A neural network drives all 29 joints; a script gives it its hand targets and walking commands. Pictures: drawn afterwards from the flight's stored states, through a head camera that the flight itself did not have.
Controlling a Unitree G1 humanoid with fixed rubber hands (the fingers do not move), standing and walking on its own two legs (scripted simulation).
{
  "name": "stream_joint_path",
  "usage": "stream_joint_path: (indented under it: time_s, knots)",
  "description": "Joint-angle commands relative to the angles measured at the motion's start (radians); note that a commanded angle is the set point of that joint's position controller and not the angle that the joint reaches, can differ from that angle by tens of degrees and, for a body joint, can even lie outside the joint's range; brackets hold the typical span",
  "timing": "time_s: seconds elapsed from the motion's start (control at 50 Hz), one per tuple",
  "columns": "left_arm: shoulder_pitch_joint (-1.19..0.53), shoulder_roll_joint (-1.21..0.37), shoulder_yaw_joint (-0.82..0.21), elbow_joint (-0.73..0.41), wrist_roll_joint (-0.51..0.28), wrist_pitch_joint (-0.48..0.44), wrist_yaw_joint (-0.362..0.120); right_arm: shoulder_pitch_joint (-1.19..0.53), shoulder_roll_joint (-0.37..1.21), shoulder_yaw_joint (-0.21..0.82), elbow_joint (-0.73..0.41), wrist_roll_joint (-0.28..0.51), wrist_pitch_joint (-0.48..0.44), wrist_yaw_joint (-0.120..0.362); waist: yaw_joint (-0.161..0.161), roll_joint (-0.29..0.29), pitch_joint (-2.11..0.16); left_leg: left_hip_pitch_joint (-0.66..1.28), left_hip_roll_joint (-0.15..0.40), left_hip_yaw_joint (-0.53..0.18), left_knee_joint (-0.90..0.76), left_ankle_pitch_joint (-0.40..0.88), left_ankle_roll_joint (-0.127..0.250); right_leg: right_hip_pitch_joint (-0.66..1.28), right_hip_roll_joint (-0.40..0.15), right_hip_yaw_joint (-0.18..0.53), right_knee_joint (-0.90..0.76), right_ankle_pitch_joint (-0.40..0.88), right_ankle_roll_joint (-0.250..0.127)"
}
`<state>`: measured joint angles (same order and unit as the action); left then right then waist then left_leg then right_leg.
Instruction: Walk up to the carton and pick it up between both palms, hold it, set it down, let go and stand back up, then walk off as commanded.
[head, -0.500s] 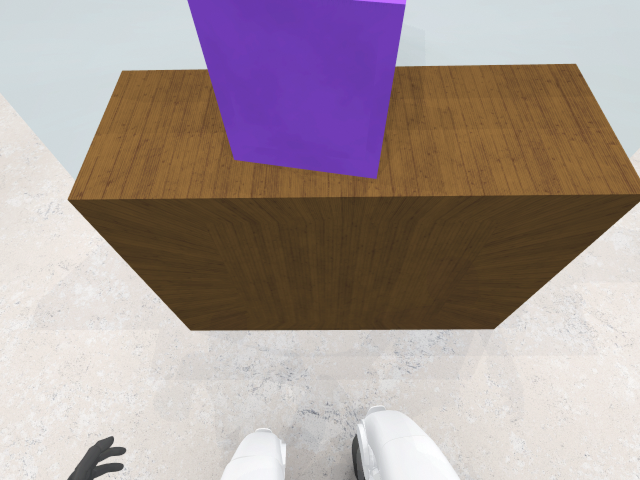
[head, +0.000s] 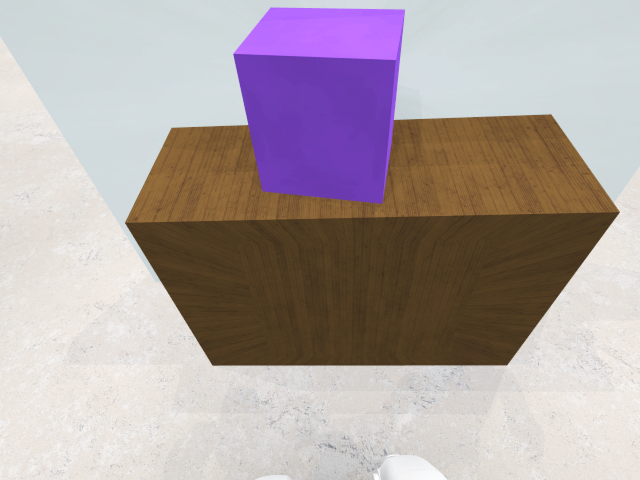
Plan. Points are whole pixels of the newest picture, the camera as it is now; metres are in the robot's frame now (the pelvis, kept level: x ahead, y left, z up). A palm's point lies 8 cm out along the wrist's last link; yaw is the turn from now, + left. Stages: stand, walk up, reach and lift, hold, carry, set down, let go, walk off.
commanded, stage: walk off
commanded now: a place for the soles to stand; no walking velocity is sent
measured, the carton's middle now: (327, 108) +0.74 -0.04 +0.08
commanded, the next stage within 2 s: none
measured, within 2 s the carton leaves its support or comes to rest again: neither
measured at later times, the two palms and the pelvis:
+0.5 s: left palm out of the picture +0.09 +0.34 -0.10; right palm out of the picture +0.12 -0.31 -0.11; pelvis +0.06 +0.02 +0.00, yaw -1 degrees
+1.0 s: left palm (133, 406) +0.26 +0.29 -0.10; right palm (551, 424) +0.19 -0.30 -0.11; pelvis +0.11 +0.02 +0.01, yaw -3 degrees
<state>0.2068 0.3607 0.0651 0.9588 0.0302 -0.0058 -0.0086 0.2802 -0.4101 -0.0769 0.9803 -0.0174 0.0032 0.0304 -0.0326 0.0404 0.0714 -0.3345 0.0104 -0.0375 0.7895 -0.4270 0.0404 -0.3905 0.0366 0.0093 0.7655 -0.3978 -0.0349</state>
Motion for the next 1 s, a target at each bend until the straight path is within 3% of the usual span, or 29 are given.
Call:
stream_joint_path:
  time_s: [0.0, 0.04, 0.08, 0.12, 0.14, 0.16, 0.18, 0.2, 0.22, 0.26, 0.34, 0.4, 0.42, 0.44, 0.46, 0.48, 0.5, 0.54, 0.6, 0.62, 0.64, 0.66, 0.68, 0.72, 0.76, 0.8, 0.84, 0.9, 0.98]
  knots:
    - [-0.017, 0.215, 0.059, -0.106, -0.011, -0.025, 0.024, 0.005, -0.329, -0.078, -0.081, -0.025, -0.025, -0.023, -0.022, 0.141, 0.073, -0.126, 0.367, -0.644, -0.68, -0.703, 0.176, -0.17, 0.062, 0.041, 0.226, -0.13, 0.01]
    - [0.053, 0.258, 0.069, -0.072, -0.017, -0.033, 0.018, -0.148, -0.276, -0.054, -0.134, -0.024, -0.028, -0.026, 0.04, 0.071, 0.099, -0.268, 0.303, -0.476, -0.614, -0.532, 0.174, 0.056, -0.014, 0.054, 0.22, -0.086, 0.013]
    - [0.105, 0.241, 0.07, -0.047, -0.023, -0.042, 0.013, -0.132, -0.25, -0.048, -0.141, -0.018, -0.031, -0.024, 0.046, 0.089, 0.04, -0.168, 0.22, -0.281, -0.497, -0.315, 0.129, 0.103, -0.017, 0.014, 0.075, -0.039, 0.008]
    - [0.14, 0.241, 0.077, -0.05, -0.021, -0.049, 0.004, -0.122, -0.25, -0.05, -0.133, -0.024, -0.018, -0.016, 0.063, 0.101, 0.01, -0.173, 0.159, -0.173, -0.387, -0.289, 0.11, 0.212, -0.01, -0.003, -0.105, -0.029, -0.001]
    - [0.142, 0.25, 0.078, -0.055, -0.02, -0.054, 0.003, -0.103, -0.23, -0.047, -0.131, -0.027, -0.012, -0.013, 0.064, 0.07, 0.012, -0.217, 0.128, -0.141, -0.294, -0.289, 0.098, 0.266, -0.021, 0.052, -0.192, -0.095, -0.01]
    - [0.153, 0.281, 0.082, -0.062, -0.011, -0.059, 0.005, -0.086, -0.206, -0.045, -0.137, -0.024, -0.007, -0.01, 0.07, -0.001, 0.039, -0.298, 0.077, -0.097, -0.147, -0.267, 0.07, 0.293, -0.08, 0.21, -0.325, -0.271, -0.032]
    - [0.175, 0.346, 0.091, -0.071, 0.002, -0.072, 0.012, -0.095, -0.15, -0.031, -0.161, -0.012, -0.008, -0.007, 0.077, -0.142, 0.056, -0.428, -0.02, -0.014, 0.103, -0.183, 0.019, 0.315, -0.246, 0.548, -0.481, -0.462, -0.078]
    - [0.138, 0.416, 0.108, -0.073, 0.002, -0.075, 0.017, -0.079, -0.158, -0.033, -0.162, -0.015, -0.01, -0.014, 0.058, -0.137, 0.085, -0.45, 0.001, -0.036, 0.193, -0.161, 0.01, 0.231, -0.385, 0.699, -0.557, -0.513, -0.152]
    - [0.114, 0.428, 0.108, -0.073, 0.003, -0.071, 0.022, -0.066, -0.21, -0.051, -0.142, -0.009, -0.015, -0.018, 0.051, -0.097, 0.115, -0.37, 0.024, -0.103, 0.225, -0.169, 0.015, 0.097, -0.408, 0.732, -0.566, -0.527, -0.183]
    - [0.067, 0.376, 0.091, -0.095, 0.0, -0.075, 0.022, -0.06, -0.236, -0.063, -0.131, 0.001, -0.023, -0.01, 0.028, -0.064, 0.11, -0.315, 0.046, -0.103, 0.179, -0.112, 0.024, 0.119, -0.357, 0.602, -0.529, -0.402, -0.159]
    - [0.023, 0.347, 0.087, -0.133, -0.003, -0.069, 0.018, 0.007, -0.231, -0.069, -0.124, -0.002, -0.035, -0.01, 0.008, -0.163, 0.049, -0.171, 0.063, -0.035, 0.084, -0.046, 0.016, 0.076, -0.318, 0.441, -0.441, -0.25, -0.175]
    - [-0.03, 0.296, 0.057, -0.155, -0.014, -0.059, 0.014, 0.029, -0.212, -0.066, -0.115, 0.0, -0.048, -0.018, -0.04, -0.146, 0.033, 0.091, 0.044, 0.004, -0.15, 0.078, 0.015, -0.074, -0.22, 0.262, -0.289, -0.029, -0.122]
    - [-0.027, 0.266, 0.047, -0.152, -0.016, -0.057, 0.014, 0.045, -0.226, -0.071, -0.113, -0.006, -0.053, -0.023, -0.055, -0.103, 0.017, 0.181, 0.05, -0.038, -0.213, 0.056, 0.028, -0.124, -0.178, 0.208, -0.198, 0.081, -0.09]
    - [-0.012, 0.23, 0.037, -0.151, -0.02, -0.056, 0.014, 0.061, -0.271, -0.078, -0.114, -0.017, -0.058, -0.031, -0.06, 0.015, 0.005, 0.231, 0.129, -0.208, -0.304, 0.039, 0.057, -0.17, -0.101, 0.14, -0.017, 0.218, -0.052]
    - [0.018, 0.197, 0.034, -0.151, -0.024, -0.055, 0.019, 0.05, -0.329, -0.083, -0.117, -0.015, -0.061, -0.034, -0.05, 0.133, -0.013, 0.188, 0.295, -0.518, -0.454, -0.005, 0.137, -0.186, 0.006, 0.067, 0.165, 0.13, -0.003]
    - [0.023, 0.22, 0.043, -0.14, -0.019, -0.047, 0.024, -0.008, -0.327, -0.074, -0.118, -0.006, -0.057, -0.032, -0.027, 0.11, 0.01, 0.068, 0.38, -0.58, -0.472, 0.002, 0.238, -0.106, -0.004, 0.037, 0.212, -0.156, 0.008]
    - [0.023, 0.244, 0.048, -0.132, -0.02, -0.052, 0.025, -0.025, -0.309, -0.067, -0.123, -0.007, -0.055, -0.031, -0.012, 0.054, 0.04, 0.023, 0.36, -0.526, -0.419, 0.067, 0.263, -0.055, -0.035, 0.057, 0.172, -0.198, -0.006]
    - [0.058, 0.221, 0.034, -0.093, -0.027, -0.058, 0.021, -0.044, -0.282, -0.06, -0.134, -0.009, -0.054, -0.035, 0.007, 0.058, 0.029, 0.1, 0.298, -0.336, -0.324, 0.311, 0.207, -0.077, -0.042, 0.047, 0.053, -0.166, -0.016]
    - [0.094, 0.228, 0.03, -0.096, -0.023, -0.07, 0.02, -0.071, -0.24, -0.044, -0.153, -0.006, -0.047, -0.037, 0.027, 0.046, -0.067, 0.116, 0.193, -0.106, -0.154, 0.639, 0.106, 0.101, -0.065, 0.03, -0.14, 0.281, -0.025]
    - [0.071, 0.253, 0.031, -0.103, -0.017, -0.074, 0.021, -0.08, -0.215, -0.035, -0.161, -0.006, -0.043, -0.038, 0.028, 0.014, -0.094, 0.055, 0.142, -0.054, -0.1, 0.67, 0.062, 0.198, -0.086, 0.096, -0.163, 0.441, -0.046]
    - [0.08, 0.296, 0.038, -0.106, -0.009, -0.077, 0.022, -0.09, -0.19, -0.028, -0.182, -0.007, -0.039, -0.039, 0.034, -0.055, -0.134, -0.036, 0.089, -0.022, -0.014, 0.583, 0.029, 0.289, -0.163, 0.256, -0.179, 0.596, -0.083]
    - [0.078, 0.323, 0.036, -0.107, -0.017, -0.077, 0.023, -0.146, -0.173, -0.031, -0.2, 0.003, -0.037, -0.045, 0.053, -0.099, -0.147, 0.014, 0.042, 0.017, 0.043, 0.404, 0.005, 0.222, -0.236, 0.348, -0.147, 0.718, -0.169]
    - [0.053, 0.309, 0.029, -0.114, -0.022, -0.072, 0.027, -0.137, -0.176, -0.039, -0.192, 0.009, -0.037, -0.047, 0.037, -0.088, -0.142, 0.065, 0.055, 0.005, 0.014, 0.351, 0.01, 0.182, -0.252, 0.35, -0.114, 0.769, -0.194]
    - [0.003, 0.272, 0.013, -0.136, -0.018, -0.063, 0.032, -0.092, -0.192, -0.046, -0.169, 0.012, -0.049, -0.047, 0.006, -0.048, -0.201, 0.154, 0.103, -0.043, -0.106, 0.58, 0.032, 0.204, -0.167, 0.178, -0.024, 0.842, -0.104]
    - [-0.024, 0.246, 0.007, -0.146, -0.017, -0.053, 0.033, -0.039, -0.223, -0.054, -0.153, 0.004, -0.05, -0.047, -0.02, -0.008, -0.248, 0.288, 0.178, -0.125, -0.148, 0.832, 0.098, 0.12, -0.112, 0.086, 0.052, 0.701, -0.034]
    - [-0.03, 0.215, -0.004, -0.14, -0.026, -0.049, 0.03, -0.048, -0.234, -0.063, -0.14, -0.002, -0.044, -0.054, -0.023, 0.011, -0.236, 0.398, 0.219, -0.118, -0.135, 0.926, 0.137, 0.022, -0.099, 0.045, -0.014, 0.497, -0.024]
    - [-0.034, 0.204, -0.004, -0.129, -0.024, -0.051, 0.025, -0.082, -0.231, -0.062, -0.139, -0.002, -0.039, -0.055, -0.002, 0.001, -0.193, 0.346, 0.192, -0.067, -0.129, 0.857, 0.12, 0.057, -0.096, 0.038, -0.13, 0.469, -0.033]
    - [0.0, 0.23, 0.008, -0.113, -0.018, -0.058, 0.025, -0.156, -0.202, -0.054, -0.162, 0.003, -0.037, -0.048, 0.05, -0.04, -0.182, 0.168, 0.102, 0.007, -0.088, 0.659, 0.048, 0.252, -0.123, 0.111, -0.165, 0.702, -0.09]
    - [0.034, 0.266, 0.022, -0.116, -0.01, -0.06, 0.035, -0.179, -0.16, -0.044, -0.183, 0.015, -0.046, -0.046, 0.069, -0.109, -0.204, -0.015, 0.064, 0.018, 0.003, 0.4, 0.017, 0.431, -0.216, 0.224, -0.079, 0.943, -0.182]
